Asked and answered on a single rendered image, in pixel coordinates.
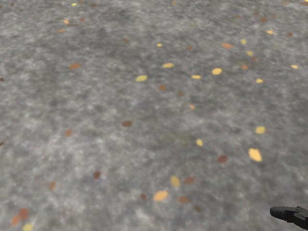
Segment right robot hand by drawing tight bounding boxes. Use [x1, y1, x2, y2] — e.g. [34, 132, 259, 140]
[269, 206, 308, 230]

